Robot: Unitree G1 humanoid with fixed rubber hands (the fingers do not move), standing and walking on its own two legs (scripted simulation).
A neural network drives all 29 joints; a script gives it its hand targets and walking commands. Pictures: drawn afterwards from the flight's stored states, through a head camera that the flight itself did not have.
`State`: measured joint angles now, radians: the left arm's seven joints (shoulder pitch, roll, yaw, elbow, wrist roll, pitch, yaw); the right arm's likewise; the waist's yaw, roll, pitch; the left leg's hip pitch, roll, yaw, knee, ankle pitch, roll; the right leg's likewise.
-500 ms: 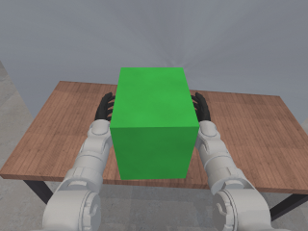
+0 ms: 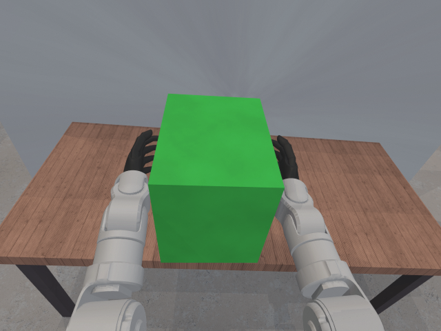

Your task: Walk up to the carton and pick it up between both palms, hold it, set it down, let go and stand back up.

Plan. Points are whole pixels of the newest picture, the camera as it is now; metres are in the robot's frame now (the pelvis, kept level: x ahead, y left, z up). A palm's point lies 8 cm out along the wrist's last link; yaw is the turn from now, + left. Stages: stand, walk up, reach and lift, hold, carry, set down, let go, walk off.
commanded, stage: reach and lift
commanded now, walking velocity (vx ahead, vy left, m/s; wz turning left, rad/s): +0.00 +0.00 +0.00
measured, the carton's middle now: (212, 177) +0.38 +0.00 +0.10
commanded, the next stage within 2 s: hold in 1.04 s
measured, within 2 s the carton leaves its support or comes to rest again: neither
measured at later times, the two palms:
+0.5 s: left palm (131, 161) +0.37 +0.15 +0.15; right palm (283, 170) +0.36 -0.13 +0.14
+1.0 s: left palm (131, 157) +0.37 +0.14 +0.16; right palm (288, 167) +0.36 -0.13 +0.15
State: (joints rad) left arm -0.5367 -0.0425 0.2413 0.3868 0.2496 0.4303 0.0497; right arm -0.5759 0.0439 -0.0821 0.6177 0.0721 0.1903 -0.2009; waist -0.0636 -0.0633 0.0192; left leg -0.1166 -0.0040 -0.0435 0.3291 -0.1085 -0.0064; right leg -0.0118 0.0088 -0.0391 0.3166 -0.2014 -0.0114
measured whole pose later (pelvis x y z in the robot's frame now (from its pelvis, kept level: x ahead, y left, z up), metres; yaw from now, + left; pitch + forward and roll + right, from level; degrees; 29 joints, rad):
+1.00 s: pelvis +0.00 +0.01 +0.00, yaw -1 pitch -8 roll -1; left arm -0.56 -0.07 0.26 0.20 0.31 0.61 0.03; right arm -0.63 0.01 -0.03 0.58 0.13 0.25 -0.20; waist -0.07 -0.05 0.05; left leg -0.08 0.00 -0.02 0.34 -0.12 0.01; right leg 0.03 0.01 -0.02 0.30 -0.19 0.00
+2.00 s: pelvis -0.01 +0.01 +0.00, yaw -1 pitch -9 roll -1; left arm -0.56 -0.07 0.27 0.11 0.33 0.68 0.01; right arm -0.65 0.01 -0.02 0.54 0.16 0.30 -0.21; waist -0.07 -0.05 0.06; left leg -0.06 0.00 -0.02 0.33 -0.11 0.01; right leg 0.05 0.01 -0.03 0.29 -0.18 0.00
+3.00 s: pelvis +0.00 +0.01 +0.00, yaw -2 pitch -9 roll -1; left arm -0.52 -0.07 0.26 0.06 0.33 0.70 0.00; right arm -0.62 0.01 0.01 0.49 0.16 0.31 -0.21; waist -0.07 -0.05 0.06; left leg -0.04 0.00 -0.01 0.33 -0.13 0.00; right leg 0.06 0.01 -0.03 0.30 -0.19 0.00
